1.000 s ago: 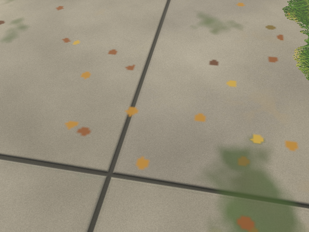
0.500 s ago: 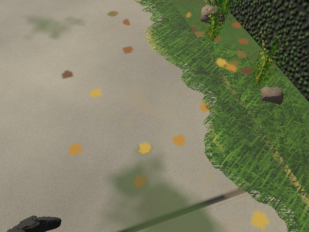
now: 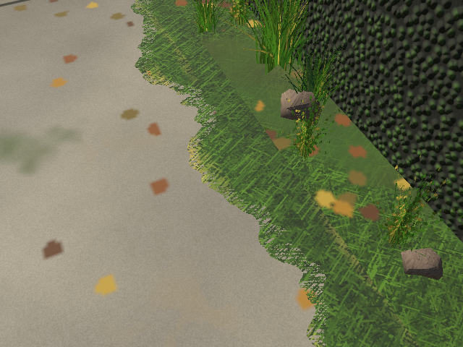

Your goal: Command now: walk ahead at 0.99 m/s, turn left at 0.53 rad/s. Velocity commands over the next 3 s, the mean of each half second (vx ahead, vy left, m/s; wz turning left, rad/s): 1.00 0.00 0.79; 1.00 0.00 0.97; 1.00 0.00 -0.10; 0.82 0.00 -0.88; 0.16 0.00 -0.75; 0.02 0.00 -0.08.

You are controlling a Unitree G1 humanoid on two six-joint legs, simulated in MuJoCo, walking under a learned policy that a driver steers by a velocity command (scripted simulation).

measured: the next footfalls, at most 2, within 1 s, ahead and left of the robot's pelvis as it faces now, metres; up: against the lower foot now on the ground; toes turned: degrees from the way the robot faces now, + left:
right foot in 0.32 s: +0.55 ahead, -0.13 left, +0.00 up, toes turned +19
left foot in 0.76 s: +0.84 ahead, +0.22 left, +0.00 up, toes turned +42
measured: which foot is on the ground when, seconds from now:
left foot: down 0.00-0.34, up 0.36-0.74, down 0.76-1.00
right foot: up 0.00-0.30, down 0.32-0.76, up 0.78-1.00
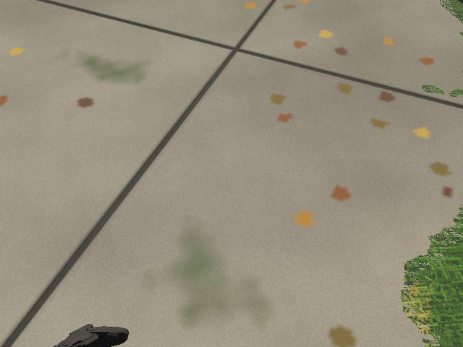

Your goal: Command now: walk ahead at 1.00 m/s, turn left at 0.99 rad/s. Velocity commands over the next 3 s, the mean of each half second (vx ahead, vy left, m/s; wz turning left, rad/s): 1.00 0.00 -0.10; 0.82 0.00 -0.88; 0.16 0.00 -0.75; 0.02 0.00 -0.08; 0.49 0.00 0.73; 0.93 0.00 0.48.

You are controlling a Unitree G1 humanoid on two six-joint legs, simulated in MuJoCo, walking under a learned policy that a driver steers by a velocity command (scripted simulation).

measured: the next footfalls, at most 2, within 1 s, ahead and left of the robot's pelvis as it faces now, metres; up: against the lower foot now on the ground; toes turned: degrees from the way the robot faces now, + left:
right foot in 0.18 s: +0.38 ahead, -0.18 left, +0.00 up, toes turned +5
left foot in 0.60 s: +0.76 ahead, +0.02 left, +0.00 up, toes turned -14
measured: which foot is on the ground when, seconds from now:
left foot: down 0.00-0.18, up 0.20-0.58, down 0.60-0.98, up 1.00-1.00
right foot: up 0.00-0.16, down 0.18-0.58, up 0.60-0.96, down 0.98-1.00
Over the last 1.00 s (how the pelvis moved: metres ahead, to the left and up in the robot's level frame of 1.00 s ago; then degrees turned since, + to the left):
0.88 0.23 0.02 52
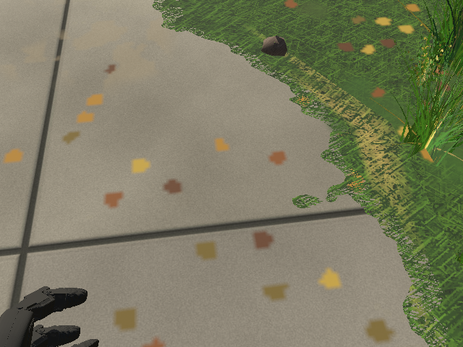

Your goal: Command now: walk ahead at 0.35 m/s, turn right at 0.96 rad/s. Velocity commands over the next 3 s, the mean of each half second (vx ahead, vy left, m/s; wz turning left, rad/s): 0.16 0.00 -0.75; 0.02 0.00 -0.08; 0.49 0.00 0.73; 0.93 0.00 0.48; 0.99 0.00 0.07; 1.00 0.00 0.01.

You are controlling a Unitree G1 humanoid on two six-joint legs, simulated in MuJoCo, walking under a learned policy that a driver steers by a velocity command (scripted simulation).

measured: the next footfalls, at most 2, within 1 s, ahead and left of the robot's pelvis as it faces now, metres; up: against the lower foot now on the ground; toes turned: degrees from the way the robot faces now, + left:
left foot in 0.44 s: +0.37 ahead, +0.12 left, +0.00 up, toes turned -29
right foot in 0.78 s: +0.20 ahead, -0.07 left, +0.00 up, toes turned -21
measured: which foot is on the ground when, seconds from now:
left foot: up 0.00-0.42, down 0.44-0.96, up 0.98-1.00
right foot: down 0.00-0.44, up 0.46-0.76, down 0.78-1.00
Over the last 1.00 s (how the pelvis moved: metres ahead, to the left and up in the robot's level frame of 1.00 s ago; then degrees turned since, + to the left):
0.89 -0.19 -0.03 -32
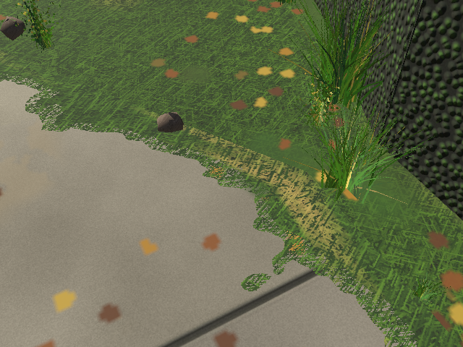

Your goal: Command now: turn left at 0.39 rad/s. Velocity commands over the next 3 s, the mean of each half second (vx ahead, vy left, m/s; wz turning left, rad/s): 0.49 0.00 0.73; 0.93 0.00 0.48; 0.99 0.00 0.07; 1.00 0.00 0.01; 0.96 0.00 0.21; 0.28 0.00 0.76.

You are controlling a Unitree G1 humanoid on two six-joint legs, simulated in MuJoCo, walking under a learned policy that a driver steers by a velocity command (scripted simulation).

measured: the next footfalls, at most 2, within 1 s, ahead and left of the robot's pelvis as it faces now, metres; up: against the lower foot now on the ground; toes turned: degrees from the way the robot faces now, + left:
left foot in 0.26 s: +0.06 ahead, +0.15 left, +0.00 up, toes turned +17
right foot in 0.66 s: +0.52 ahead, +0.15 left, +0.00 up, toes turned +34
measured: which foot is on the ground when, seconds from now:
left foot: up 0.00-0.24, down 0.26-0.68, up 0.70-1.00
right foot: down 0.00-0.26, up 0.28-0.64, down 0.66-1.00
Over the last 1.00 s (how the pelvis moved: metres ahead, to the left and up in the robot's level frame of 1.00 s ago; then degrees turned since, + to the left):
0.23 0.04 0.03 -23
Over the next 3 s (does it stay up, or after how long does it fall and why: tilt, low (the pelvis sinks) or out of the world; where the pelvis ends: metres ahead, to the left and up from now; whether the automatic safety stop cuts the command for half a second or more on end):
stays up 1.88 1.48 0.00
